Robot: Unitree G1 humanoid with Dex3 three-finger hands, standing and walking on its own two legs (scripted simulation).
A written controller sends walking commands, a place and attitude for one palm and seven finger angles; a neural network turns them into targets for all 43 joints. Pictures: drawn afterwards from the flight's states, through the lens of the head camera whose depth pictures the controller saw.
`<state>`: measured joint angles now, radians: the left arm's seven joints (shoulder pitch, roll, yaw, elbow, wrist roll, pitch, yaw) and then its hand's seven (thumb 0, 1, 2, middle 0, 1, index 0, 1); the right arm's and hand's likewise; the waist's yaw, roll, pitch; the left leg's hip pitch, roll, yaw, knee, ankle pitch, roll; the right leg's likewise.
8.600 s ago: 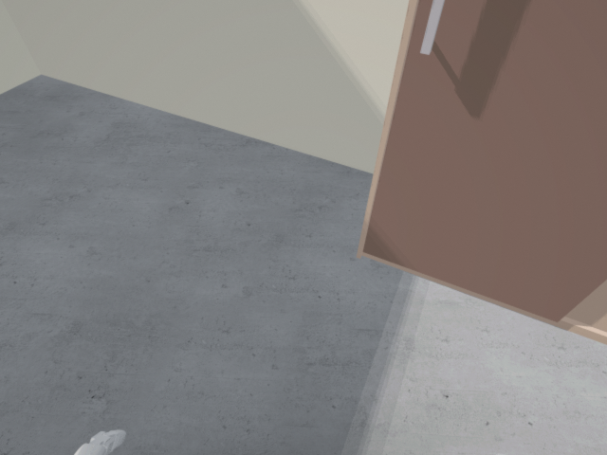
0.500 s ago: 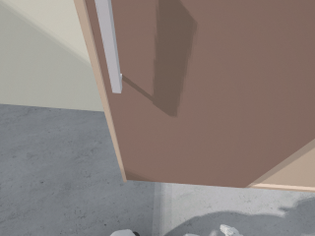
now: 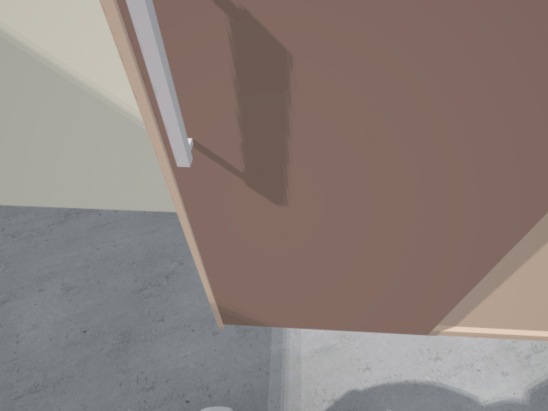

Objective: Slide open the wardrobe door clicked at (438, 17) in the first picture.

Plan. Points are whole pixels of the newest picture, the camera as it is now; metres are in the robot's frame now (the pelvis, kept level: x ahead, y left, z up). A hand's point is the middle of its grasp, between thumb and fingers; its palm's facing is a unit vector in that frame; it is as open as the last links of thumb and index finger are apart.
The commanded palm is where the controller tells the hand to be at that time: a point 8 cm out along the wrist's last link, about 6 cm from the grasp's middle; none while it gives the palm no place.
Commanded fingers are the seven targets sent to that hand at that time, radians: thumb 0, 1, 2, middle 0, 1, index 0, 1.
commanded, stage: come to a stop and stand still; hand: left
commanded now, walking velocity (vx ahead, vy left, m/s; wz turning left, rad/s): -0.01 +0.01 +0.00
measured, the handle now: (163, 64) +0.48 +0.19 +0.26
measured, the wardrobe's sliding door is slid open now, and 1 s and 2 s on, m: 0.00 0.00 0.00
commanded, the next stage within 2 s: look again from close up in 1.34 s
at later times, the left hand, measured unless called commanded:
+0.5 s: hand out of the picture -0.04 +0.28 -0.18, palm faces +0.07 -0.97 -0.23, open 7.4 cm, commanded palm none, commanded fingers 0.00 0.90 0.90 -0.20 -0.30 -0.20 -0.30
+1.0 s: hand out of the picture -0.22 +0.30 -0.20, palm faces +0.07 -0.99 -0.10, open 7.4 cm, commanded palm none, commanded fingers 0.00 0.90 0.90 -0.20 -0.30 -0.20 -0.30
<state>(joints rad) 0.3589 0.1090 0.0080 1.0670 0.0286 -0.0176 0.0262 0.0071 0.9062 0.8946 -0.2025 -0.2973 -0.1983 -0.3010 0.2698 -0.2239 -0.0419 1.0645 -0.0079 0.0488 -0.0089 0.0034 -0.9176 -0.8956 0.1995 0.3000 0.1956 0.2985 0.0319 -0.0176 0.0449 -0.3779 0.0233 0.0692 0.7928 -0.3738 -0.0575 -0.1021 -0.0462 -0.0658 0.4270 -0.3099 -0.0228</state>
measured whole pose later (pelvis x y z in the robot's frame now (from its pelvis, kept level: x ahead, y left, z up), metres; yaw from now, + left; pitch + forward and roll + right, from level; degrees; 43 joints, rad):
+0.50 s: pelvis -0.07 +0.10 -0.02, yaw +1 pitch -4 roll -2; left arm 0.31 0.17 0.00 0.95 0.03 0.03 0.04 0.01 0.91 0.90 -0.20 -0.30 -0.19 -0.30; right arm 0.23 -0.17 -0.02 0.92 -0.02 0.02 -0.01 -0.01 -0.93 -0.89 0.21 0.30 0.20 0.30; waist 0.01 0.03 -0.01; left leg -0.30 -0.06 0.10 0.53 -0.19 0.12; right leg -0.25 -0.05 0.03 0.57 -0.33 -0.01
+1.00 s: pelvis -0.16 +0.15 -0.01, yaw +0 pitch -1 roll -2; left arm 0.46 0.15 0.03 1.05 0.03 0.02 0.02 0.01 0.91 0.89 -0.20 -0.30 -0.20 -0.30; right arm 0.40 -0.12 -0.03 1.02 -0.02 -0.01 -0.01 0.00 -0.91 -0.90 0.20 0.30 0.20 0.30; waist 0.01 -0.07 -0.04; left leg -0.25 0.00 0.08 0.54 -0.29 0.06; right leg -0.38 -0.01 -0.02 0.65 -0.38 -0.03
